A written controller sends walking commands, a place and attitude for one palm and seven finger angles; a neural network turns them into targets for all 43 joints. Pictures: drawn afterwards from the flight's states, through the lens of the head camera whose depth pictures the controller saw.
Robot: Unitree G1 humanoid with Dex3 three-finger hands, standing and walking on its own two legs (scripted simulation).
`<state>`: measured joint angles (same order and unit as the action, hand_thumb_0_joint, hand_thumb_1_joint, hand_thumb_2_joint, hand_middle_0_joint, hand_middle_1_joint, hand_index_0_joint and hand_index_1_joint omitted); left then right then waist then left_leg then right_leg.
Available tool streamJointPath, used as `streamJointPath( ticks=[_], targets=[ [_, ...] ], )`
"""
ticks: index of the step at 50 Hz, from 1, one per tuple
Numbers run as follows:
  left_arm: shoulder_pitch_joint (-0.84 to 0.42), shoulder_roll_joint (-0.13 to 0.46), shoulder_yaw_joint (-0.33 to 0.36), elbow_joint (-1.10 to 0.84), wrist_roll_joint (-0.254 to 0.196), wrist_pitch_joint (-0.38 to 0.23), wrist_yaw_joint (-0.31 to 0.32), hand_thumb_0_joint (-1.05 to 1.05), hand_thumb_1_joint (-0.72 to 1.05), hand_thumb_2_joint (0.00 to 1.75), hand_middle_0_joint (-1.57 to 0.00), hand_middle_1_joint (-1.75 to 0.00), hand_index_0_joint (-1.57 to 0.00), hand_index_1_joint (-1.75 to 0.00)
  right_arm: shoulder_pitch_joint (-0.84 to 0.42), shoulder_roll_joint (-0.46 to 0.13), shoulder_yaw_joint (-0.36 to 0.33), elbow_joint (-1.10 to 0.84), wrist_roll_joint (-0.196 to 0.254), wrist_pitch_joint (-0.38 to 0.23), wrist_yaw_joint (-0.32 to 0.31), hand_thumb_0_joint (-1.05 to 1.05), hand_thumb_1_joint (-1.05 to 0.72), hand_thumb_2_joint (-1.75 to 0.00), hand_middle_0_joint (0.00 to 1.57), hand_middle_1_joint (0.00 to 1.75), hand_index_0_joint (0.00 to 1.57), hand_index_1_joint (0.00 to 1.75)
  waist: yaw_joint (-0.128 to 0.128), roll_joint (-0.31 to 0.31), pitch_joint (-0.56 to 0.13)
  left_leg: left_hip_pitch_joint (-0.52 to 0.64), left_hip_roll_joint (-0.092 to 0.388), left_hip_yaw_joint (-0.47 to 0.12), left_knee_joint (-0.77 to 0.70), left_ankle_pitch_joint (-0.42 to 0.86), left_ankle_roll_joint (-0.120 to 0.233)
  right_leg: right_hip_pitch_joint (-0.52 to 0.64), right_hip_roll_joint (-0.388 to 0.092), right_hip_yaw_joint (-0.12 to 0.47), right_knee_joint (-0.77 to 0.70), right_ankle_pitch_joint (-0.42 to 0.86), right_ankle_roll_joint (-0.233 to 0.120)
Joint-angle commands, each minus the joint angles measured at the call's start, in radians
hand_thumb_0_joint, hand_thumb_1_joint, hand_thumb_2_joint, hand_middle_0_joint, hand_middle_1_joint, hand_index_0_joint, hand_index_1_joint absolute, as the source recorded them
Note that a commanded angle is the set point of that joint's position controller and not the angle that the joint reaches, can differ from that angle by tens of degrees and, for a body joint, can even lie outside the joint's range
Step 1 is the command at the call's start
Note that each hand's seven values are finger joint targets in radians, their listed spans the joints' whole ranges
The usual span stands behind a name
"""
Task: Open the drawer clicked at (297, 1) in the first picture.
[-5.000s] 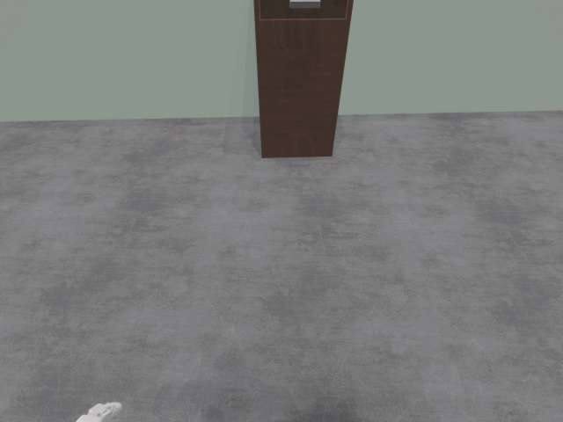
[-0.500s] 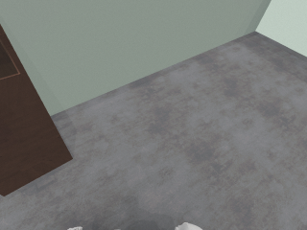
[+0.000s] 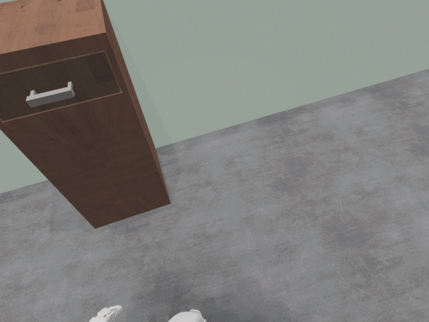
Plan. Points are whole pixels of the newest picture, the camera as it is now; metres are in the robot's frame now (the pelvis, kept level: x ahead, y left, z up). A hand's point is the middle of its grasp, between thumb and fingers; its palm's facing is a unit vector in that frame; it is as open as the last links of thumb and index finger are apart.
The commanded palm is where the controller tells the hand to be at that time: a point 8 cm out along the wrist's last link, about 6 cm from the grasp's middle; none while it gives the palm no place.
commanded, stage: turn to face it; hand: left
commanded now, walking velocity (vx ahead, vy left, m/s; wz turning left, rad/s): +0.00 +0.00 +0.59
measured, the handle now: (51, 92) +0.70 +0.51 +0.05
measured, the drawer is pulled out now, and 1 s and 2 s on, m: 0.00 0.00 0.00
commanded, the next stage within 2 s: take the last steps up to it in 0.54 s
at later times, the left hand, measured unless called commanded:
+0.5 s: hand out of the picture -0.08 +0.25 -0.18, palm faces +0.29 -0.92 -0.24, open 7.4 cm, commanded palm none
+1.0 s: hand out of the picture +0.00 +0.20 -0.15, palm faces +0.33 -0.92 -0.22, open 7.4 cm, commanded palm none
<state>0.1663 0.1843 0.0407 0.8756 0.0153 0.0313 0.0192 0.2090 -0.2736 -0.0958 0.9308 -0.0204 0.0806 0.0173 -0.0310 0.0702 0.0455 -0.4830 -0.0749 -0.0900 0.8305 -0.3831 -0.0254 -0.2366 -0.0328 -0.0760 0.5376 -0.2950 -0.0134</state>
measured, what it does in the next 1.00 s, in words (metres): steps on the spot, turning left: left foot, then right foot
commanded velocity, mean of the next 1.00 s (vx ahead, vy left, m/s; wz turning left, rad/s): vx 0.11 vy -0.02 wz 0.23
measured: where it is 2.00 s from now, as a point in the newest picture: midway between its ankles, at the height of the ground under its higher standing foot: (201, 310)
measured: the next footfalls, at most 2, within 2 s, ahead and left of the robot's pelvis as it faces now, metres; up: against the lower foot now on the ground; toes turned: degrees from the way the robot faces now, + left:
left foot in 0.40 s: -0.04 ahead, +0.14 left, +0.00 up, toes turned +17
right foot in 0.92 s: +0.03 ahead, -0.07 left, +0.00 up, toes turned +13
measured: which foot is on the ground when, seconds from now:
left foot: up 0.00-0.38, down 0.40-0.92, up 0.94-1.00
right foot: down 0.00-0.40, up 0.42-0.90, down 0.92-1.00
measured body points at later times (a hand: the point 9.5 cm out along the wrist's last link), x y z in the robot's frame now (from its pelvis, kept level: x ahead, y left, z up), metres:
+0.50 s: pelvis -0.04 +0.04 +0.00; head +0.00 +0.08 +0.45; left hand -0.10 +0.30 -0.16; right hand +0.14 -0.17 -0.12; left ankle -0.08 +0.12 -0.73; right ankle -0.03 -0.11 -0.68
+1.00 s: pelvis -0.01 +0.01 +0.00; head -0.01 -0.02 +0.45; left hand -0.02 +0.25 -0.13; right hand +0.02 -0.22 -0.17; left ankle -0.07 +0.12 -0.70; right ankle -0.01 -0.07 -0.73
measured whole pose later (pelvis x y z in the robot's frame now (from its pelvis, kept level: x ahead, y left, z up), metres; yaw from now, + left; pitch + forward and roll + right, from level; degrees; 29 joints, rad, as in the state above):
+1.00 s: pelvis -0.01 +0.01 +0.00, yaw +19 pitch -2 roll +1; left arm 0.23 0.14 0.03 1.01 0.02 -0.03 0.00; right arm 0.37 -0.20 -0.04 1.11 -0.02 0.03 0.00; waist -0.03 0.05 0.00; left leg -0.30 -0.01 0.00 0.79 -0.44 0.02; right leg -0.16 -0.01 -0.11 0.50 -0.32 -0.05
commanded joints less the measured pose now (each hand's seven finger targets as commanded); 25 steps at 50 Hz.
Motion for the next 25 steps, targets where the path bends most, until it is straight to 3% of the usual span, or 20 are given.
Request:
streamJointPath(
  ticks=[1,2,4,7,11,15,17,18,19,20,21,22,23,24,25],
  targets=[
    [-0.082,0.18,0.04,-0.096,0.0,-0.035,0.02,0.0,0.9,0.9,-0.2,-0.3,-0.2,-0.3,0.01,-0.081,-0.027,-0.065,-0.008,-0.016,0.013,0.0,-0.9,-0.9,0.2,0.3,0.2,0.3,-0.027,-0.221,0.042,-0.102,0.089,0.04,0.379,0.025,-0.033,-0.034,-0.275,0.166,-0.279,0.13,-0.073],
    [-0.05,0.17,0.036,-0.087,0.001,-0.042,0.018,0.0,0.9,0.9,-0.2,-0.3,-0.2,-0.3,0.012,-0.069,-0.022,-0.061,-0.005,-0.018,0.015,0.0,-0.9,-0.9,0.2,0.3,0.2,0.3,-0.016,-0.228,0.028,-0.113,0.088,0.057,0.379,0.038,-0.043,0.017,-0.258,0.117,-0.246,0.237,-0.073],
    [0.027,0.177,0.036,-0.069,0.002,-0.045,0.017,0.0,0.9,0.9,-0.2,-0.3,-0.2,-0.3,-0.014,-0.059,-0.017,-0.066,-0.001,-0.017,0.015,0.0,-0.9,-0.9,0.2,0.3,0.2,0.3,0.014,-0.241,-0.013,-0.124,0.093,0.078,0.347,0.036,-0.057,0.115,-0.259,0.076,-0.213,0.339,-0.077],
    [0.099,0.196,0.042,-0.046,0.006,-0.042,0.017,0.0,0.9,0.9,-0.2,-0.3,-0.2,-0.3,-0.082,-0.056,-0.011,-0.082,0.0,-0.013,0.013,0.0,-0.9,-0.9,0.2,0.3,0.2,0.3,0.053,-0.238,-0.023,-0.104,0.109,0.102,0.273,0.003,-0.067,0.159,-0.292,0.072,-0.203,0.375,-0.096],
    [0.138,0.225,0.05,-0.022,0.016,-0.037,0.014,0.0,0.9,0.9,-0.2,-0.3,-0.2,-0.3,-0.145,-0.039,0.005,-0.094,0.006,-0.02,0.012,0.0,-0.9,-0.9,0.2,0.3,0.2,0.3,0.081,-0.264,-0.031,-0.02,0.111,0.142,0.091,-0.066,-0.058,0.163,-0.323,0.059,-0.178,0.45,-0.117],
    [0.136,0.251,0.061,0.0,0.02,-0.03,0.012,0.0,0.9,0.9,-0.2,-0.3,-0.2,-0.3,-0.123,-0.027,0.019,-0.085,0.015,-0.037,0.006,0.0,-0.9,-0.9,0.2,0.3,0.2,0.3,0.081,-0.307,-0.086,0.113,0.092,0.183,-0.12,-0.073,-0.033,0.18,-0.332,0.042,-0.11,0.528,-0.111],
    [0.111,0.253,0.063,0.008,0.012,-0.026,0.011,0.0,0.9,0.9,-0.2,-0.3,-0.2,-0.3,-0.06,-0.037,0.021,-0.062,0.014,-0.047,0.002,0.0,-0.9,-0.9,0.2,0.3,0.2,0.3,0.043,-0.291,-0.118,0.235,0.087,0.193,-0.299,0.065,-0.021,0.141,-0.309,-0.009,-0.039,0.48,-0.062],
    [0.104,0.233,0.061,0.009,0.002,-0.021,0.009,0.0,0.9,0.9,-0.2,-0.3,-0.2,-0.3,-0.017,-0.067,0.014,-0.048,0.012,-0.056,0.001,0.0,-0.9,-0.9,0.2,0.3,0.2,0.3,0.016,-0.21,-0.14,0.366,0.107,0.171,-0.442,0.206,-0.008,0.065,-0.279,-0.046,0.049,0.403,-0.016],
    [0.121,0.183,0.053,-0.012,-0.006,-0.015,0.005,0.0,0.9,0.9,-0.2,-0.3,-0.2,-0.3,0.019,-0.16,-0.006,-0.047,0.004,-0.069,-0.004,0.0,-0.9,-0.9,0.2,0.3,0.2,0.3,-0.004,0.039,-0.188,0.532,0.294,-0.051,-0.498,0.42,0.059,-0.122,-0.182,-0.103,0.23,0.131,0.053],
    [0.071,0.127,0.024,-0.045,-0.003,-0.01,0.002,0.0,0.9,0.9,-0.2,-0.3,-0.2,-0.3,0.062,-0.239,-0.023,-0.044,0.007,-0.063,-0.011,0.0,-0.9,-0.9,0.2,0.3,0.2,0.3,-0.03,0.239,-0.168,0.557,0.481,-0.246,-0.489,0.761,0.161,-0.314,-0.099,-0.063,0.394,-0.337,0.097],
    [0.043,0.147,0.028,-0.044,0.003,0.001,0.007,0.0,0.9,0.9,-0.2,-0.3,-0.2,-0.3,0.073,-0.227,-0.018,-0.03,0.003,-0.055,-0.016,0.0,-0.9,-0.9,0.2,0.3,0.2,0.3,-0.036,0.148,-0.151,0.482,0.504,-0.193,-0.467,0.774,0.228,-0.291,-0.109,0.013,0.486,-0.34,0.081],
    [0.016,0.143,0.033,-0.023,0.008,0.008,0.01,0.0,0.9,0.9,-0.2,-0.3,-0.2,-0.3,0.042,-0.174,-0.005,-0.022,0.0,-0.06,-0.026,0.0,-0.9,-0.9,0.2,0.3,0.2,0.3,-0.025,0.146,-0.101,0.403,0.431,-0.144,-0.496,0.709,0.21,-0.277,-0.11,0.044,0.518,-0.283,0.078],
    [0.02,0.145,0.038,-0.002,0.004,0.012,0.006,0.0,0.9,0.9,-0.2,-0.3,-0.2,-0.3,-0.018,-0.154,0.003,-0.033,-0.001,-0.06,-0.034,0.0,-0.9,-0.9,0.2,0.3,0.2,0.3,-0.001,0.161,-0.052,0.367,0.389,-0.125,-0.503,0.659,0.196,-0.294,-0.105,0.054,0.555,-0.22,0.081],
    [0.031,0.151,0.039,0.012,0.003,0.011,0.0,0.0,0.9,0.9,-0.2,-0.3,-0.2,-0.3,-0.055,-0.135,0.011,-0.043,0.001,-0.062,-0.036,0.0,-0.9,-0.9,0.2,0.3,0.2,0.3,0.014,0.137,-0.024,0.343,0.355,-0.089,-0.505,0.653,0.183,-0.292,-0.098,0.058,0.576,-0.163,0.083],
    [0.057,0.149,0.039,0.028,0.003,0.008,-0.005,0.0,0.9,0.9,-0.2,-0.3,-0.2,-0.3,-0.065,-0.124,0.016,-0.045,0.003,-0.067,-0.037,0.0,-0.9,-0.9,0.2,0.3,0.2,0.3,0.028,0.106,-0.039,0.362,0.336,-0.064,-0.501,0.668,0.174,-0.289,-0.093,0.053,0.585,-0.129,0.088]
  ],
)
